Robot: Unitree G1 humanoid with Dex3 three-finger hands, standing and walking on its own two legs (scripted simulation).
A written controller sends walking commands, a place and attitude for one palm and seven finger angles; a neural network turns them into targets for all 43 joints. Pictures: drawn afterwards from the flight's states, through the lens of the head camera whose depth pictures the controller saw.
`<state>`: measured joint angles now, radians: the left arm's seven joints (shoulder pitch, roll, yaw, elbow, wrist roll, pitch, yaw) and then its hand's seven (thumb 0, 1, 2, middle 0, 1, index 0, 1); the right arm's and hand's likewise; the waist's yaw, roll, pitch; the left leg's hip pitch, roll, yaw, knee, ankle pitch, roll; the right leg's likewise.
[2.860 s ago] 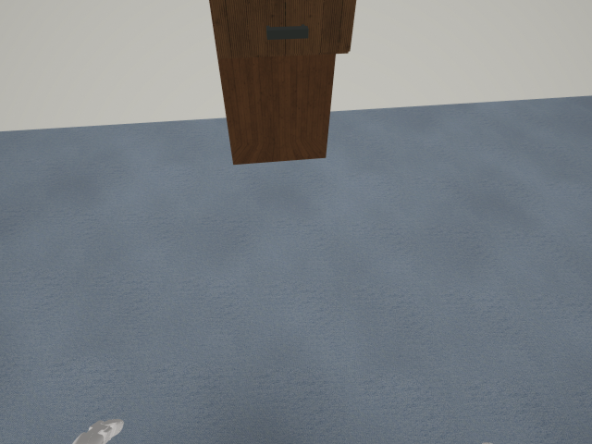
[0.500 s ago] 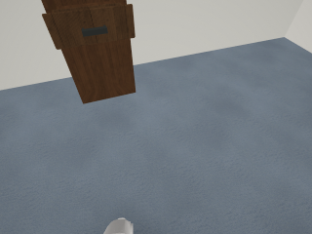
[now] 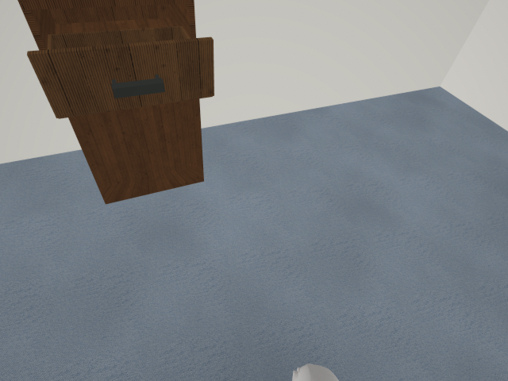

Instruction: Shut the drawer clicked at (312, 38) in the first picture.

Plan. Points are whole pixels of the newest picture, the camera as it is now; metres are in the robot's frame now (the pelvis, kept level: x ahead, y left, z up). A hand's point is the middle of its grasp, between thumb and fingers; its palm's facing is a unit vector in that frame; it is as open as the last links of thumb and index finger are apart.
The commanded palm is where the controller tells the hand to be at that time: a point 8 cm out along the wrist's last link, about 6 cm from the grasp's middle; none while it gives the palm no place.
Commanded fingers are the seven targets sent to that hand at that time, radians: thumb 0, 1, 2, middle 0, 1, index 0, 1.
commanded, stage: walk to a spot facing it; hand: left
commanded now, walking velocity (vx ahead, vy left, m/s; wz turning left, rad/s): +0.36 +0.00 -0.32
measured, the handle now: (137, 83) +0.82 +0.39 +0.02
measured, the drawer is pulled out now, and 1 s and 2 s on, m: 0.29 0.29 0.29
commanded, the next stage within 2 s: turn to face it in 0.56 s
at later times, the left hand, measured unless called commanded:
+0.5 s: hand (217, 284) +0.35 +0.10 -0.18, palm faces -0.12 -0.98 -0.14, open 7.3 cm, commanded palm none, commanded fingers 0.00 0.90 0.90 -0.20 -0.30 -0.20 -0.30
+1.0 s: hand (190, 259) +0.41 +0.17 -0.20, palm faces +0.04 -0.99 -0.16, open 7.4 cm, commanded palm none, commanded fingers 0.00 0.90 0.90 -0.20 -0.30 -0.20 -0.30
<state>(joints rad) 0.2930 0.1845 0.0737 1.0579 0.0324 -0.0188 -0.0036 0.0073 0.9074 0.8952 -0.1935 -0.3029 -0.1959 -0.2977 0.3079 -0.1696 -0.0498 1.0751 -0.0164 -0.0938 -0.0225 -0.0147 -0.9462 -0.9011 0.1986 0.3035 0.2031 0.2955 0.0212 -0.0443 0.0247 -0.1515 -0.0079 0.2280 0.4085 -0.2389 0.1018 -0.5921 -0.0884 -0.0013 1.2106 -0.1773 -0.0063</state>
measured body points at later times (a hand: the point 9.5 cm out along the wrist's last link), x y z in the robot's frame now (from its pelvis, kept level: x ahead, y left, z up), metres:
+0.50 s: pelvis +0.23 -0.05 -0.02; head +0.25 -0.04 +0.43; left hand +0.36 +0.15 -0.17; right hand +0.08 -0.21 -0.17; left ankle +0.10 +0.07 -0.64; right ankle +0.26 -0.12 -0.74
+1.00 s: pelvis +0.39 +0.00 -0.01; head +0.42 +0.02 +0.43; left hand +0.41 +0.23 -0.18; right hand +0.47 -0.24 -0.15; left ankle +0.48 +0.06 -0.74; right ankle +0.34 -0.15 -0.66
